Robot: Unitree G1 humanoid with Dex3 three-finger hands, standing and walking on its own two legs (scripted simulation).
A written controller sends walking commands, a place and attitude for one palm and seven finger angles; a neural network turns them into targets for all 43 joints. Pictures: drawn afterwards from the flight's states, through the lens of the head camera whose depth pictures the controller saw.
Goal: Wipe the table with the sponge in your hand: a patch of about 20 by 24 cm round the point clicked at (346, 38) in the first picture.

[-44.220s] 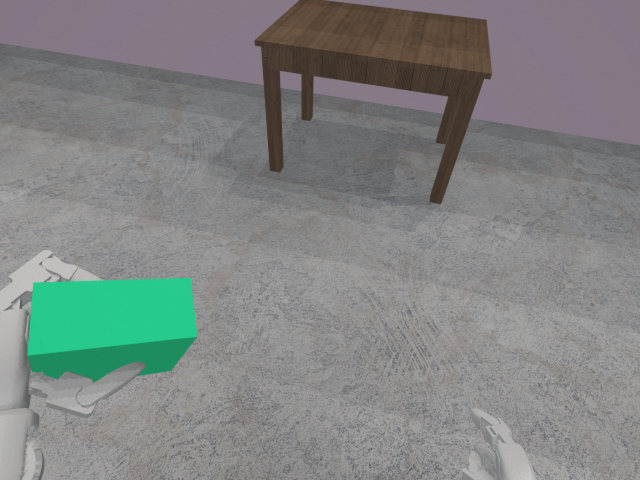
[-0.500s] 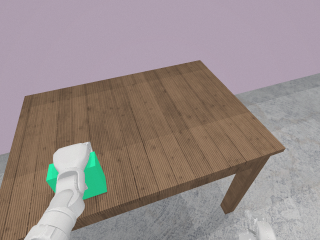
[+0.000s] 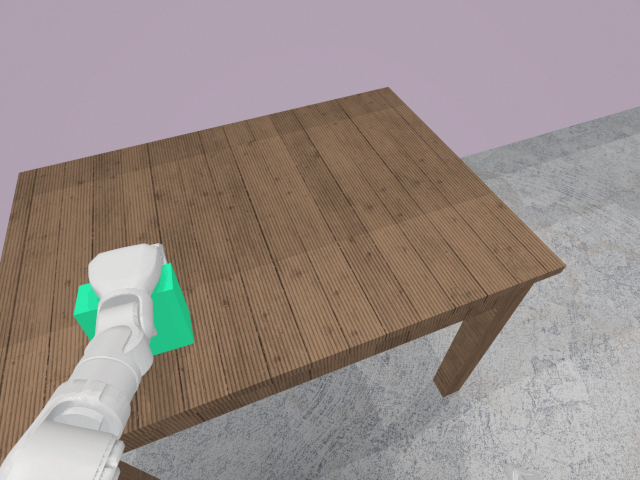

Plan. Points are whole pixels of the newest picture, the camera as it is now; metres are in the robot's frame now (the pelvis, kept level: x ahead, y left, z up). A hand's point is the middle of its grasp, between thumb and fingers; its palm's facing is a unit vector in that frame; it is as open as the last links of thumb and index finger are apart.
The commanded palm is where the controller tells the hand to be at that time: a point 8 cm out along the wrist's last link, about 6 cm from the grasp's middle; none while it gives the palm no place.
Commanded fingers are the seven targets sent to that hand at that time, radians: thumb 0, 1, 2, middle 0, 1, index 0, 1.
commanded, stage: wipe forward along the first lane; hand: left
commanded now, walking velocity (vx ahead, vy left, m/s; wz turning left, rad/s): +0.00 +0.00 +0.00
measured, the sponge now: (144, 324) +0.34 +0.30 -0.05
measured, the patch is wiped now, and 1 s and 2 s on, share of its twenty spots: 0.30 0.40 0.50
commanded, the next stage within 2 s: slide across to the middle lane in 0.82 s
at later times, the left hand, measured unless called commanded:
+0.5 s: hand (139, 266) +0.41 +0.31 +0.01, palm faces -0.14 +0.03 -0.99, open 10.1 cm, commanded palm +0.40 +0.30 +0.04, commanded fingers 0.00 0.10 1.30 -1.20 -1.60 -1.20 -1.60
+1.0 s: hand (135, 244) +0.45 +0.33 +0.01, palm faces -0.15 +0.03 -0.99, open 10.1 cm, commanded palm +0.44 +0.30 +0.04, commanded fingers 0.00 0.10 1.30 -1.20 -1.60 -1.20 -1.60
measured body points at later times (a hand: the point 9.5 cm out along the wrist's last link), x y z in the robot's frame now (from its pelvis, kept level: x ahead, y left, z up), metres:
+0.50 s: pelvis +0.00 +0.00 -0.01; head +0.06 +0.00 +0.44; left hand +0.41 +0.30 +0.06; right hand +0.09 -0.26 -0.14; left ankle +0.04 +0.11 -0.72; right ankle +0.03 -0.09 -0.72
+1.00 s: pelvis +0.01 +0.02 -0.01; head +0.09 +0.03 +0.43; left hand +0.45 +0.32 +0.06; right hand +0.05 -0.25 -0.14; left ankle +0.04 +0.11 -0.72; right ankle +0.03 -0.09 -0.72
